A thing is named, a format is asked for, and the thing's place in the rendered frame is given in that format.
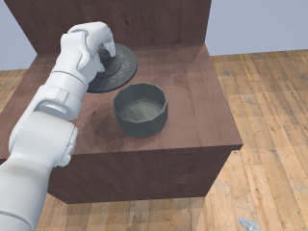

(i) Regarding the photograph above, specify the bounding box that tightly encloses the left robot upper arm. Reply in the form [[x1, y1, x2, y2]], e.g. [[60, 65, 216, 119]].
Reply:
[[0, 110, 79, 231]]

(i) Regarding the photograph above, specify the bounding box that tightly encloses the lid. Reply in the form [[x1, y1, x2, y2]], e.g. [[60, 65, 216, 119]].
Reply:
[[87, 43, 138, 93]]

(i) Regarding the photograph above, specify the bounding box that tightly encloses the pot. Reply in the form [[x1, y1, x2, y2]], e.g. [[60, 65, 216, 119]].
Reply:
[[113, 82, 168, 138]]

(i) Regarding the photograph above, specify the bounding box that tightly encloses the left robot forearm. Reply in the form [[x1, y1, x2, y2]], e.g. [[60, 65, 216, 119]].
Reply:
[[9, 27, 99, 154]]

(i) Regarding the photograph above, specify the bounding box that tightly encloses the knob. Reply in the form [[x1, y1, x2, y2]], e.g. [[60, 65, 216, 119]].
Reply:
[[97, 48, 112, 67]]

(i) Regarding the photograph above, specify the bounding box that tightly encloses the left robot hand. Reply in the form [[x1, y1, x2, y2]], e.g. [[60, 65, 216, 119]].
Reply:
[[67, 21, 116, 73]]

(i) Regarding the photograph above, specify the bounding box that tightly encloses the right robot hand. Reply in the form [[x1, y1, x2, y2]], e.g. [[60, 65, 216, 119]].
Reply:
[[239, 217, 264, 231]]

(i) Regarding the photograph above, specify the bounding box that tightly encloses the table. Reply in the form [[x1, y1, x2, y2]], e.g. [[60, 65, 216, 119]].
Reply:
[[0, 0, 244, 204]]

